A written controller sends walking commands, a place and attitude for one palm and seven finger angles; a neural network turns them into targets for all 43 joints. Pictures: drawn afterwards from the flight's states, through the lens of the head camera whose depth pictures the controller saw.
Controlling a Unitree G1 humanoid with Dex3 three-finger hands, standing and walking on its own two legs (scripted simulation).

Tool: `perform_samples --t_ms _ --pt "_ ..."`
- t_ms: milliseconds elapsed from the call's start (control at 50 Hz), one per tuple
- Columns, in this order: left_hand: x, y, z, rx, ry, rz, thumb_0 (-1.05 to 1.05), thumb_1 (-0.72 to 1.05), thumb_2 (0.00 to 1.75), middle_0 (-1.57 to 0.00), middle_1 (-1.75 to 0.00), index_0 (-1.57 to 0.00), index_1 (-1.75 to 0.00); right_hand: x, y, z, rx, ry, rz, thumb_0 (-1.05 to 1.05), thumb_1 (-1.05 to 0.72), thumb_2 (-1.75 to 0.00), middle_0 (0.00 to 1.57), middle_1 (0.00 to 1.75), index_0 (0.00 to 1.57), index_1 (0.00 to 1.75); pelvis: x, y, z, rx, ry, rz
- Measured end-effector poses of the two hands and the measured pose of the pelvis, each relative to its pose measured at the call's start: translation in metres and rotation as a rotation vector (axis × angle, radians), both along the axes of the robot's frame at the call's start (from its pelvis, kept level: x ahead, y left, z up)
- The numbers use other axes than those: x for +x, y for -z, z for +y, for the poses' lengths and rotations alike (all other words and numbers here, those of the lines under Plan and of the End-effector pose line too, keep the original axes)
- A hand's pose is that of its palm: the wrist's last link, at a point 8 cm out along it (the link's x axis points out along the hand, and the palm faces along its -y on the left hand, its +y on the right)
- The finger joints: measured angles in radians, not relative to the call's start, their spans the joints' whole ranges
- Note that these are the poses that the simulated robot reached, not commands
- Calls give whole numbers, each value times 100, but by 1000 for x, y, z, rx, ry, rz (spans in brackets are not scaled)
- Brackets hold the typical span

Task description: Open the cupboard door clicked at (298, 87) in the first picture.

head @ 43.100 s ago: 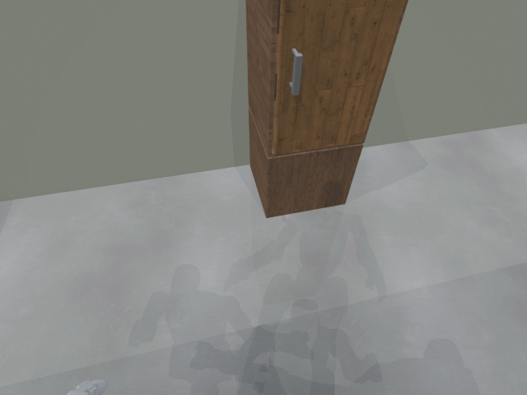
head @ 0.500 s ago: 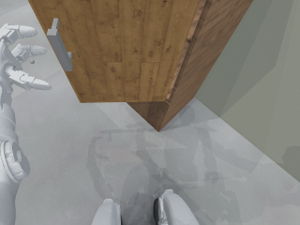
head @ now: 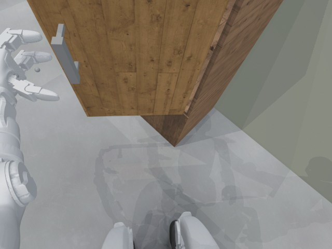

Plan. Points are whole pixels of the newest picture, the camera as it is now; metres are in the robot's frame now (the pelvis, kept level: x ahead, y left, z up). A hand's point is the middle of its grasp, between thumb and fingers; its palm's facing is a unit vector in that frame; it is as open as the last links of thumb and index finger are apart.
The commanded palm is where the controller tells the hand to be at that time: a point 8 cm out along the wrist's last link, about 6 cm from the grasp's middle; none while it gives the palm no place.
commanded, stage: move the hooked fingers beside the handle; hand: left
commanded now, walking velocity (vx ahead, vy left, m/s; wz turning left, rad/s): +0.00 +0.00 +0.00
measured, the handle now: (68, 56) +0.54 +0.19 +0.07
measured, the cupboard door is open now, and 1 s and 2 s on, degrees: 48 48 48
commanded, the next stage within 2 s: slide the fingers in behind the handle in 0.34 s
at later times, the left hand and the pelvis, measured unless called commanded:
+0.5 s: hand (39, 71) +0.49 +0.24 +0.07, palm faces +0.00 -1.00 -0.02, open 14.0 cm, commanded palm +0.48 +0.28 +0.07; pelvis -0.01 -0.01 -0.01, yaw +1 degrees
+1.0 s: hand (57, 71) +0.49 +0.21 +0.08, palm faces -0.02 -1.00 -0.01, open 14.0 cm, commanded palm +0.47 +0.25 +0.07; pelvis +0.00 +0.00 +0.00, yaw +1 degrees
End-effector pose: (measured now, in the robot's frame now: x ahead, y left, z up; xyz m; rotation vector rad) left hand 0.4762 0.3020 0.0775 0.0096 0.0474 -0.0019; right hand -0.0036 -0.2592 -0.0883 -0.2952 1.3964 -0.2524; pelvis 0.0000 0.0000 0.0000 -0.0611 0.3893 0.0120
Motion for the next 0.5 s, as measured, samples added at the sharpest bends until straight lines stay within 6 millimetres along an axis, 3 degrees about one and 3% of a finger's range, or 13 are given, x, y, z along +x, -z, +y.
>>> perform_samples --t_ms 260,500 --pt "-10 0 1 5 -1 -4 -2 -50 30 -30 -120 -30 -120 29 1 -6 -6 -37 -73 0 -90 -90 20 30 20 30 1 0 -2 3 -4 -12" --pt "-3 1 -4 9 1 -4 -2 -50 30 -30 -120 -30 -120 15 6 -13 -25 -41 -48 0 -90 -90 20 30 20 30 -8 6 -6 2 -14 0"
